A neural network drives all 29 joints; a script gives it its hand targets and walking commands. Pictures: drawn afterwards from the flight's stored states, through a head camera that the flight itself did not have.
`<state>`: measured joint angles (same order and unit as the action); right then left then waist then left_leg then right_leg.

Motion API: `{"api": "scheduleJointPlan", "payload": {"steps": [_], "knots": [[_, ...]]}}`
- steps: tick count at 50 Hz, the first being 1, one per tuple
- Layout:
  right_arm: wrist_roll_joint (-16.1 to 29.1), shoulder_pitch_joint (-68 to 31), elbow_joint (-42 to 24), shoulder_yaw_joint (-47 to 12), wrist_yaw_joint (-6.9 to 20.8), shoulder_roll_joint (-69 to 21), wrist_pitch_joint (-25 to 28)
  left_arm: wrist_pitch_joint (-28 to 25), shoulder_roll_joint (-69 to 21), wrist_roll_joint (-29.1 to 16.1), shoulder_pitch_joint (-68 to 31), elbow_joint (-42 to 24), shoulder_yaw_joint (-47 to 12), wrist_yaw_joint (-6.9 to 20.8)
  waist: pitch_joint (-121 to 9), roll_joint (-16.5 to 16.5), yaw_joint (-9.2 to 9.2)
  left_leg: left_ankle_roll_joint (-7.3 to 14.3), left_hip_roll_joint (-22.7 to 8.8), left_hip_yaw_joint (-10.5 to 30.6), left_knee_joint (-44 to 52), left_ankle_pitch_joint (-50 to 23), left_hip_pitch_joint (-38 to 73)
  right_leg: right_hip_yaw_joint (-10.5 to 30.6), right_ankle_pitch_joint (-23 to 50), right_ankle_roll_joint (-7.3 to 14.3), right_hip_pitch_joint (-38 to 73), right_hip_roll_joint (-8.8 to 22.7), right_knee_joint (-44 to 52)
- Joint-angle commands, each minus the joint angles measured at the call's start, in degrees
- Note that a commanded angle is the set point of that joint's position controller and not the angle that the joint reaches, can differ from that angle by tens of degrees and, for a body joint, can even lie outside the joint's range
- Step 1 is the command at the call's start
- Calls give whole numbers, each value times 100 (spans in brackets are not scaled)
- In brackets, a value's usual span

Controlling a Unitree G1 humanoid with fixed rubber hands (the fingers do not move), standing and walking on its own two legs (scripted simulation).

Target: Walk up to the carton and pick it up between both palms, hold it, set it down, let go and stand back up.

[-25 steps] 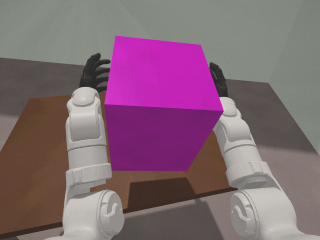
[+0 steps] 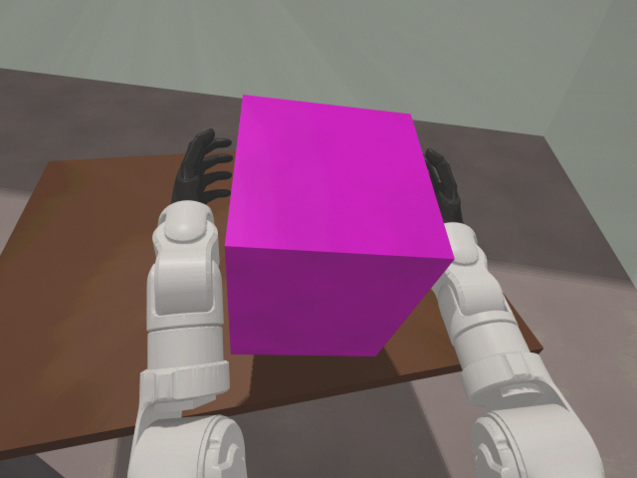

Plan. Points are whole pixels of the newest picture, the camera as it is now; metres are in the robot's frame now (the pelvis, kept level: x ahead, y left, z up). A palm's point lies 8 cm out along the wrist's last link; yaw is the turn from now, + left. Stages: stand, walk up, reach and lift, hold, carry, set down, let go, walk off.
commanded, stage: set down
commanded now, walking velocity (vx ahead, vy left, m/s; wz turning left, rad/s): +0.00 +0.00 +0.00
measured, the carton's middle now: (316, 239) +0.38 +0.00 +0.14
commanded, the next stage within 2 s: none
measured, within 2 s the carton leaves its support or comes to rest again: rests again in 1.82 s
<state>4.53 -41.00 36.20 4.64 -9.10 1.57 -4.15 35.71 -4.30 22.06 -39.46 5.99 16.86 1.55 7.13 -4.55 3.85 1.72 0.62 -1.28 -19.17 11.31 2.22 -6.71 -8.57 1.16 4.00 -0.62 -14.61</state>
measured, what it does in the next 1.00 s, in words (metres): stands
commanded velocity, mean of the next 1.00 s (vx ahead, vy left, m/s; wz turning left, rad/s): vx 0.00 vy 0.00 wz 0.00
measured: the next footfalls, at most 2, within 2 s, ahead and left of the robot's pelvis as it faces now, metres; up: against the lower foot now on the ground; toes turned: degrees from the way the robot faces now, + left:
none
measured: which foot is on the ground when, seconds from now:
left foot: down 0.00-1.00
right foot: down 0.00-1.00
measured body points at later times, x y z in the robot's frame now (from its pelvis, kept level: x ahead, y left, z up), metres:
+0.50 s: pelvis +0.00 +0.00 +0.00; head -0.01 +0.03 +0.45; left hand +0.40 +0.14 +0.17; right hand +0.40 -0.16 +0.16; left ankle +0.01 +0.09 -0.75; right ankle +0.01 -0.10 -0.75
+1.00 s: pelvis +0.01 -0.01 +0.00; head +0.01 +0.02 +0.45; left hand +0.41 +0.13 +0.13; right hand +0.40 -0.17 +0.13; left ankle +0.01 +0.09 -0.75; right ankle +0.01 -0.10 -0.75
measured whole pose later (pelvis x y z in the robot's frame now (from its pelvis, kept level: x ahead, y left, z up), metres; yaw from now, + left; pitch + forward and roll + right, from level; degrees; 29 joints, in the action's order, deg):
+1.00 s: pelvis +0.01 -0.01 +0.00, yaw -1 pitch -5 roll -1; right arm -2.8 -39.2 44.8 10.8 -5.6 0.3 0.6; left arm 25.6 -6.7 19.7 -35.7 19.1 18.7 -1.8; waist 4.9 -3.1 2.6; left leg 0.9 0.1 -1.7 -17.9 10.6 -1.9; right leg -6.4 -8.4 1.8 -0.9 -1.1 -14.6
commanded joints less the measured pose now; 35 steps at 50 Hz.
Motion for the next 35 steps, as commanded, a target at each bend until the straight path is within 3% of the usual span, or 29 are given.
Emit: {"api": "scheduleJointPlan", "payload": {"steps": [1,6,10,17,23,25,35], "knots": [[12,-3766,-1536,-1337,536,-1984,548,-121,-2305,-606,-2390,-57,-2169,795,-2338,483,58,-315,7,-170,79,-1875,500,-241,1349,-291,582,-122,-38],[-129,-3810,-1561,-1267,562,-2009,635,-240,-2369,-654,-2446,-20,-2191,747,-2376,381,93,-291,5,-151,66,-1850,396,-251,1417,-293,509,-119,-42],[-108,-3845,-1539,-1266,623,-1959,734,-342,-2548,-709,-2442,-41,-2397,629,-2580,510,107,-412,-54,-79,-42,-2246,744,-319,1364,-234,245,-185,-43],[-281,-3821,-1153,-1003,732,-1940,725,-456,-2525,-725,-2558,273,-2289,527,-2501,506,71,-358,-68,-89,111,-1630,486,-258,988,-228,128,-121,10],[-351,-3766,-975,-999,818,-2076,752,-594,-2526,-640,-2460,500,-2091,482,-2585,422,-116,-257,-52,-145,190,-1567,316,-179,1221,-273,274,-83,-30],[-396,-3754,-893,-906,827,-2019,785,-643,-2586,-671,-2550,446,-2141,448,-2702,477,-16,-303,-54,-122,179,-1676,379,-194,1388,-271,249,-96,-71],[-547,-3658,-748,-872,854,-2226,853,-930,-2587,-725,-2500,743,-2049,389,-2924,330,-90,-252,-33,-106,166,-1639,204,-96,1860,-357,425,-64,-151]]}}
